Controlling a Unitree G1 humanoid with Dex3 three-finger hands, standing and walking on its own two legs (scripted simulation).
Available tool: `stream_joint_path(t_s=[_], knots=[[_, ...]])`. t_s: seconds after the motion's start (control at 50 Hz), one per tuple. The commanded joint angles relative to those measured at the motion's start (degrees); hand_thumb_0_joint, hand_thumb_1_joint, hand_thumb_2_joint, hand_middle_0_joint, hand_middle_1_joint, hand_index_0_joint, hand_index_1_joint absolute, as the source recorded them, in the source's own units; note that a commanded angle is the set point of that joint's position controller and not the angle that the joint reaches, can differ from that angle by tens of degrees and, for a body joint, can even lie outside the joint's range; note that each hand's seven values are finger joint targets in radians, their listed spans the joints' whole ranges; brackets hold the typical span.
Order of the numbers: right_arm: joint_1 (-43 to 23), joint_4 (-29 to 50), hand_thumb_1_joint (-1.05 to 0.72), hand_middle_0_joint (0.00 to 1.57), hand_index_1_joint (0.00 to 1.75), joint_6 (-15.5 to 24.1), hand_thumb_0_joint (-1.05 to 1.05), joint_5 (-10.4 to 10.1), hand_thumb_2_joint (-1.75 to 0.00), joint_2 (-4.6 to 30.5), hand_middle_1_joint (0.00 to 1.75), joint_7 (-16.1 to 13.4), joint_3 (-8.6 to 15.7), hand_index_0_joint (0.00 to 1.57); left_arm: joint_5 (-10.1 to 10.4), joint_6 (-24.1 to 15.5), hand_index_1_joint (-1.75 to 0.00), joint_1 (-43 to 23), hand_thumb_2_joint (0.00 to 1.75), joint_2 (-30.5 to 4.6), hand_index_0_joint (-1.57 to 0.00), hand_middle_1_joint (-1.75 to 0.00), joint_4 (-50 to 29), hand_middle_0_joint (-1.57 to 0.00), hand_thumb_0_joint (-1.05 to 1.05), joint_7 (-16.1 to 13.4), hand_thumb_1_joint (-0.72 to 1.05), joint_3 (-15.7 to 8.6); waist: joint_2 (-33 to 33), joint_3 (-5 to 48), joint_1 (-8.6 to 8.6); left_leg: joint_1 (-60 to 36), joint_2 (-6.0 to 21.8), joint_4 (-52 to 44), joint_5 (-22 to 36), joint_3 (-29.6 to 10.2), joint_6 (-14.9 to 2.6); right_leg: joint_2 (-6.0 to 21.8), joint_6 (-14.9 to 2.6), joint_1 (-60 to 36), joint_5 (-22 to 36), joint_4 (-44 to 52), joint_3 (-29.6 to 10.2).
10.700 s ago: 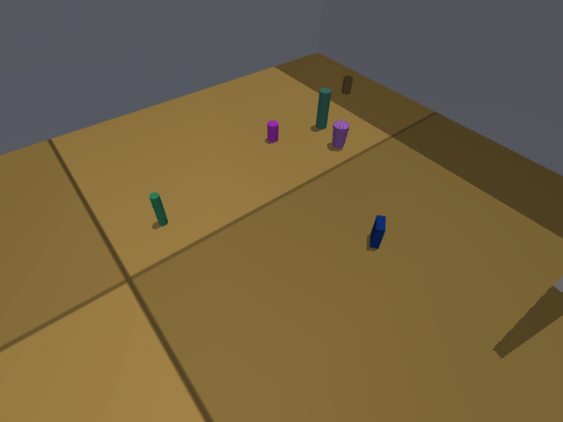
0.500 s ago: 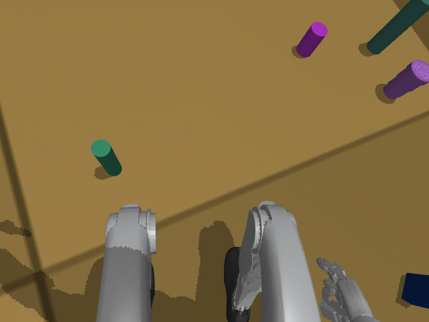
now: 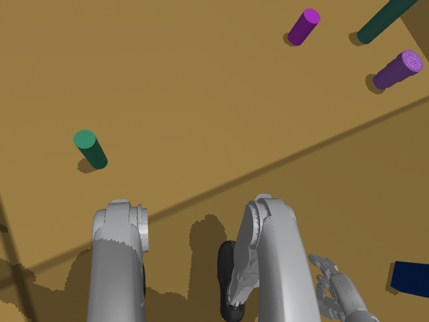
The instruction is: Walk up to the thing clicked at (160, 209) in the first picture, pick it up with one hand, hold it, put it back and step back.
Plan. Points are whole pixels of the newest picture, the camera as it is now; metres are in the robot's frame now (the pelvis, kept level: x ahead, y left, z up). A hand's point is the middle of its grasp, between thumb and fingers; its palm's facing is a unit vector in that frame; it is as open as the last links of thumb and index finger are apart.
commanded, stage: approach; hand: left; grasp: from the side
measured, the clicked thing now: (93, 151) +0.47 +0.25 -0.28
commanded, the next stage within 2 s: close in in 0.32 s
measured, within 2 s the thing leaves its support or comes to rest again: neither
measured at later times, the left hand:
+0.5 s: hand (45, 164) +0.41 +0.32 -0.21, palm faces +0.12 -0.99 +0.04, open 17.6 cm
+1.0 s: hand (85, 166) +0.42 +0.25 -0.24, palm faces +0.14 -0.99 +0.04, open 17.7 cm
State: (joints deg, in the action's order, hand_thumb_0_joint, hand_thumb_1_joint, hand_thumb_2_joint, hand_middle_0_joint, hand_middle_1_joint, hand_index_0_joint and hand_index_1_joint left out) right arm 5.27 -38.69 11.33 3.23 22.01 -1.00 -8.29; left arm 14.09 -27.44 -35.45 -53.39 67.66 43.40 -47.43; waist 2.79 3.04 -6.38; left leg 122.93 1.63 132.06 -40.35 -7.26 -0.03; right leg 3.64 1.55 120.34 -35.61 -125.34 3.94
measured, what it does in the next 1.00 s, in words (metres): lowers itself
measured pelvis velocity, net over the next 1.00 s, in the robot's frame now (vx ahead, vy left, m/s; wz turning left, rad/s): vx -0.02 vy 0.02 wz -0.14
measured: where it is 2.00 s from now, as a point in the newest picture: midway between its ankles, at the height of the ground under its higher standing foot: (182, 304)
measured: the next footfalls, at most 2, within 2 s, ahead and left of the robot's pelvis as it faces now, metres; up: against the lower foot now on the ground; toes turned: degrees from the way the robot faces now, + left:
none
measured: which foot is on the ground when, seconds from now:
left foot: down 0.00-1.00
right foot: down 0.00-1.00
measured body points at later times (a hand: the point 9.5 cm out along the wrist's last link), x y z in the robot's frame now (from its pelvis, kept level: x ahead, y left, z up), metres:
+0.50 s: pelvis -0.01 +0.01 -0.07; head +0.23 +0.14 +0.28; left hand +0.40 +0.37 -0.21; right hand +0.15 -0.27 -0.12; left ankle +0.08 +0.12 -0.34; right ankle +0.12 -0.13 -0.34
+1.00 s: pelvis -0.02 +0.02 -0.09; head +0.21 +0.17 +0.26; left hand +0.41 +0.30 -0.24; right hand +0.11 -0.25 -0.11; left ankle +0.08 +0.12 -0.34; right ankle +0.12 -0.13 -0.34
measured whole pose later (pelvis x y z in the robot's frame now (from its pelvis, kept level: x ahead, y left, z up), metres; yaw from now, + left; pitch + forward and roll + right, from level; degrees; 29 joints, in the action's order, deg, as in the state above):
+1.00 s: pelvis -0.02 +0.02 -0.09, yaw -8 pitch +12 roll -17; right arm -7.6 -33.2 2.5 18.8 23.4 7.0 -27.0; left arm 9.4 -62.4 -34.7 -45.3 83.3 13.8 -31.4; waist 13.5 -15.5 -14.1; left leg 126.3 1.0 152.2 -40.3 -19.4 -0.7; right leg -0.2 3.9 118.4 -31.1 -135.7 12.1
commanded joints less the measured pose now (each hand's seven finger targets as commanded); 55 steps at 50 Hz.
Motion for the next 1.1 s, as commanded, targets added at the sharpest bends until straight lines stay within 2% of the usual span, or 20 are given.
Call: stream_joint_path(t_s=[0.0,0.06,0.1,0.2,0.22,0.26,0.32,0.34,0.4,0.44,0.54,0.6,0.66,0.72,0.78,0.86,0.88,0.94,1.0,1.08], knots=[[5.7,3.3,-0.91,0.20,0.30,1.7,0.00,0.7,-0.90,14.1,0.30,-0.2,3.1,0.20,2.7,-7.2,-0.10,-9.5,0.04,-16.4,-0.06,-0.08,-3.4,-0.08,0.00,0.4,-0.60,0.0,-10.7,29.3,-1.43,-19.9,-0.4,-13.4,7.3,2.4,-1.19,-3.4,-3.11,-16.0,3.7,8.7,3.6],[4.2,3.6,-0.90,0.20,0.30,1.3,0.00,1.8,-0.90,15.3,0.30,0.3,2.0,0.20,2.4,-10.2,-0.09,-10.4,0.03,-16.9,-0.06,-0.08,-1.7,-0.08,0.00,-0.5,-0.58,0.6,-12.3,29.0,-1.91,-20.6,-0.1,-11.8,7.5,1.8,-0.76,-3.7,-3.25,-14.6,3.9,6.8,4.6],[2.9,3.8,-0.90,0.20,0.30,0.9,0.00,2.6,-0.90,16.1,0.30,0.6,1.3,0.20,2.0,-12.3,-0.09,-11.3,0.03,-18.4,-0.06,-0.08,-2.4,-0.08,0.00,-1.4,-0.58,0.0,-15.1,29.0,-1.77,-22.3,0.3,-11.6,6.5,1.0,-0.31,-3.8,-3.38,-13.4,3.4,5.3,5.3],[0.1,3.9,-0.92,0.20,0.30,-0.8,0.00,5.2,-0.91,17.2,0.30,1.4,-1.4,0.20,0.8,-17.7,-0.10,-11.1,0.04,-22.5,-0.06,-0.09,-3.4,-0.08,0.00,-3.4,-0.59,-1.8,-20.3,30.7,-2.26,-24.1,0.7,-8.6,10.3,0.5,0.47,-4.2,-3.26,-15.2,6.5,1.8,6.6],[-0.5,4.3,-0.92,0.20,0.30,-1.3,0.00,5.6,-0.91,17.5,0.30,1.6,-1.7,0.20,0.6,-18.7,-0.11,-10.9,0.05,-20.3,-0.05,-0.10,-3.8,-0.07,0.00,-3.8,-0.60,-0.4,-21.2,30.0,-3.10,-25.2,0.9,-8.4,11.3,0.0,0.74,-4.2,-3.37,-14.4,7.3,1.0,7.0],[-1.3,3.9,-0.92,0.20,0.30,-2.2,0.00,6.8,-0.91,18.1,0.30,1.8,-2.9,0.20,0.1,-20.3,-0.11,-9.1,0.06,-21.3,-0.05,-0.09,-0.9,-0.07,0.00,-5.1,-0.57,-1.7,-22.3,29.3,-3.47,-25.6,1.0,-7.4,13.1,-0.5,1.21,-4.4,-3.30,-15.1,8.6,0.2,7.8],[-3.5,4.4,-0.92,0.20,0.30,-3.2,0.00,8.2,-0.91,18.5,0.30,2.1,-4.3,0.20,0.4,-22.8,-0.12,-7.7,0.06,-18.3,-0.06,-0.10,0.5,-0.07,0.00,-6.3,-0.59,-0.1,-22.5,27.2,-4.72,-24.7,1.3,-5.5,12.8,-1.1,1.25,-4.8,-3.12,-15.3,9.1,-0.5,8.6],[-4.1,4.3,-0.93,0.20,0.30,-3.4,0.00,8.6,-0.91,18.8,0.30,2.1,-4.5,0.20,0.5,-23.7,-0.11,-8.8,0.04,-16.2,-0.06,-0.10,0.8,-0.07,0.00,-6.7,-0.61,1.7,-22.1,26.4,-6.02,-24.3,1.4,-5.0,11.6,-1.4,1.18,-4.9,-3.05,-14.7,8.7,-0.5,9.1],[-6.0,4.6,-0.94,0.20,0.30,-3.9,0.00,9.6,-0.91,19.2,0.30,2.5,-5.7,0.20,0.5,-25.7,-0.11,-8.9,0.04,-11.7,-0.06,-0.11,2.8,-0.07,0.00,-8.8,-0.61,5.2,-21.7,23.3,-7.73,-23.7,1.6,-4.4,10.3,-2.8,1.51,-5.0,-2.95,-13.2,8.2,-1.7,10.5],[-6.5,4.6,-0.94,0.20,0.30,-4.3,0.00,10.2,-0.91,19.7,0.30,2.9,-6.4,0.20,0.0,-27.5,-0.09,-9.3,0.00,-11.2,-0.07,-0.09,3.6,-0.07,0.00,-10.7,-0.61,6.0,-20.3,22.1,-8.67,-22.0,1.6,-3.2,9.3,-3.2,1.35,-5.2,-2.70,-14.1,8.1,-1.8,11.1],[-8.7,5.3,-0.95,0.20,0.30,-5.4,0.00,11.9,-0.91,20.4,0.30,4.3,-8.5,0.20,-0.4,-31.9,-0.09,-8.7,0.00,-10.7,-0.08,-0.09,3.5,-0.08,0.00,-17.1,-0.61,5.3,-19.6,20.9,-7.98,-21.3,1.6,-1.8,9.2,-4.1,1.57,-5.7,-2.21,-16.6,8.8,-2.6,12.3],[-9.2,5.0,-0.95,0.20,0.30,-6.3,0.00,12.9,-0.91,20.5,0.30,5.0,-9.1,0.20,-2.1,-33.6,-0.09,-8.6,0.01,-9.5,-0.07,-0.09,3.7,-0.07,0.00,-20.8,-0.61,6.6,-21.4,18.8,-8.29,-20.9,1.7,-2.0,9.4,-4.5,1.92,-5.9,-2.29,-16.4,9.4,-3.2,12.8],[-9.9,5.3,-0.94,0.20,0.30,-6.9,0.00,13.6,-0.91,20.7,0.30,5.6,-9.5,0.20,-3.9,-34.9,-0.07,-9.1,0.01,-7.6,-0.07,-0.08,4.4,-0.07,0.00,-23.7,-0.61,8.9,-21.6,15.8,-10.04,-19.5,1.8,-2.5,7.0,-5.2,1.96,-5.9,-2.17,-15.6,8.3,-3.1,13.6],[-10.6,5.8,-0.95,0.20,0.30,-7.5,0.00,14.1,-0.91,21.1,0.30,6.1,-9.8,0.20,-4.8,-35.8,-0.07,-8.5,0.01,-5.3,-0.07,-0.07,5.7,-0.07,0.00,-25.1,-0.61,11.7,-20.6,14.4,-11.02,-18.9,1.9,-2.5,5.1,-6.0,1.93,-6.0,-2.08,-15.3,7.7,-3.1,14.1],[-11.5,6.5,-0.94,0.20,0.30,-7.9,0.00,14.2,-0.91,21.2,0.30,6.4,-10.3,0.20,-4.3,-36.5,-0.06,-9.0,0.00,-3.3,-0.07,-0.07,6.4,-0.07,0.00,-26.1,-0.61,14.0,-18.3,12.8,-12.18,-16.5,1.6,-2.1,2.4,-6.4,1.44,-6.2,-1.81,-15.2,6.3,-2.4,14.6],[-11.7,7.1,-0.94,0.20,0.30,-8.2,0.00,14.9,-0.91,21.2,0.30,6.7,-11.3,0.20,-3.3,-37.9,-0.05,-10.1,0.01,-1.2,-0.06,-0.06,7.5,-0.06,0.00,-28.0,-0.61,15.7,-16.2,13.4,-13.22,-16.1,1.4,-0.8,3.2,-7.2,1.19,-6.4,-1.47,-16.1,7.5,-2.4,14.8],[-11.9,7.1,-0.93,0.20,0.30,-8.3,0.00,15.1,-0.91,21.0,0.30,6.8,-11.4,0.20,-3.5,-38.3,-0.06,-9.2,0.02,-1.8,-0.06,-0.07,8.0,-0.06,0.00,-28.5,-0.61,15.4,-16.4,12.3,-12.42,-16.0,1.5,-1.3,2.7,-7.2,1.21,-6.5,-1.58,-16.0,7.1,-2.4,14.7],[-12.2,7.4,-0.92,0.20,0.30,-8.9,0.00,15.5,-0.90,21.2,0.30,7.0,-12.1,0.20,-4.6,-39.2,-0.07,-9.8,0.05,-1.4,-0.05,-0.08,9.2,-0.05,0.00,-30.1,-0.60,16.7,-16.9,11.3,-13.10,-16.2,1.6,-1.7,2.3,-8.5,1.53,-6.5,-1.46,-15.5,7.0,-3.2,15.4],[-12.4,7.8,-0.92,0.20,0.30,-9.6,0.00,16.1,-0.91,21.0,0.30,7.2,-12.8,0.20,-5.4,-40.2,-0.07,-9.6,0.07,-3.2,-0.05,-0.07,9.4,-0.05,0.00,-32.2,-0.58,15.7,-17.7,11.1,-12.14,-16.3,1.7,-1.9,2.7,-8.3,1.65,-6.8,-1.63,-16.2,7.0,-3.0,15.1],[-12.9,7.8,-0.92,0.20,0.30,-10.1,0.00,16.8,-0.91,21.1,0.30,7.4,-13.2,0.20,-6.5,-41.4,-0.09,-9.7,0.10,-2.6,-0.06,-0.10,9.0,-0.06,0.00,-34.4,-0.54,16.5,-18.4,10.7,-12.82,-17.5,2.0,-1.6,3.7,-8.7,1.78,-6.9,-1.54,-16.4,8.4,-3.4,15.2]])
